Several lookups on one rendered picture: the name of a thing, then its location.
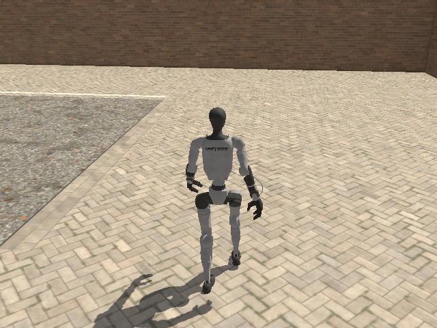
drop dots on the robot right forearm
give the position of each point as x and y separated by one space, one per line
251 186

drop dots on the robot head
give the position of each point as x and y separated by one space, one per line
217 118

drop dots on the robot left upper arm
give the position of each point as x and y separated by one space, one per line
193 154

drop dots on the robot right upper arm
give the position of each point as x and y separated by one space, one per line
239 144

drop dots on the robot left forearm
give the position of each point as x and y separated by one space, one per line
189 176

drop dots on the right robot thigh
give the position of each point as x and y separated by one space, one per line
234 199

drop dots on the left robot hand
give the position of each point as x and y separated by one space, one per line
195 183

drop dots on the right robot hand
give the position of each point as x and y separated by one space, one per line
259 206

